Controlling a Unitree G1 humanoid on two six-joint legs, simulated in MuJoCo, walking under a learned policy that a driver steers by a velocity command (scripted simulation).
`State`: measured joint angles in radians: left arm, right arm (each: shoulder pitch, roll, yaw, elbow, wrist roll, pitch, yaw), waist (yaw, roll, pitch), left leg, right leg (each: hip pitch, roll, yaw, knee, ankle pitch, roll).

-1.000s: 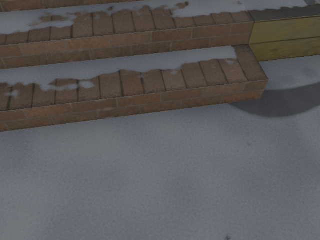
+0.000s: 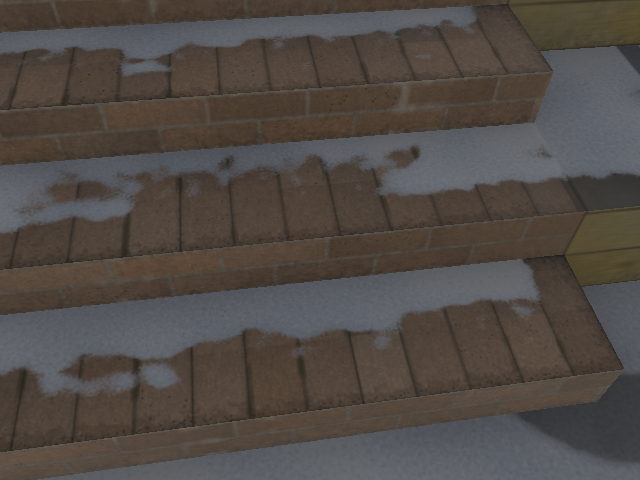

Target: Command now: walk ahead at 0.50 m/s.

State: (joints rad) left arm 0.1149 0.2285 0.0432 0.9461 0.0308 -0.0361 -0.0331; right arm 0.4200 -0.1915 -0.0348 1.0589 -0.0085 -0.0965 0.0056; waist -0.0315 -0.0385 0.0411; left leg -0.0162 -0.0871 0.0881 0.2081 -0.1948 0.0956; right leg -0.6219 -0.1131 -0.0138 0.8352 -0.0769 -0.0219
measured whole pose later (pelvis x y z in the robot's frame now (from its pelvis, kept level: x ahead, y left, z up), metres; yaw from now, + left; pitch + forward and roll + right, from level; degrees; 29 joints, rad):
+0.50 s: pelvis +0.20 -0.05 +0.00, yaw +0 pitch -1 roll +0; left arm 0.24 0.17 0.00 1.06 0.02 -0.08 0.01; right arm 0.17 -0.19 -0.02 1.05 -0.02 -0.01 -0.03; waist 0.00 0.03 0.08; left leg -0.38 0.03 -0.03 0.72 -0.32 -0.01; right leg -0.23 0.05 -0.10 0.36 -0.12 -0.10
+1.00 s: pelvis +0.24 -0.02 +0.00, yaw +0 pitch -1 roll +0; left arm 0.27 0.17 0.01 1.14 0.01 -0.03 0.04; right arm 0.27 -0.15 0.00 1.16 -0.01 -0.03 -0.04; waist 0.01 0.01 0.01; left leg -0.14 0.00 0.01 0.36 -0.20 0.00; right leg -0.14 0.03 -0.08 0.35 -0.18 -0.05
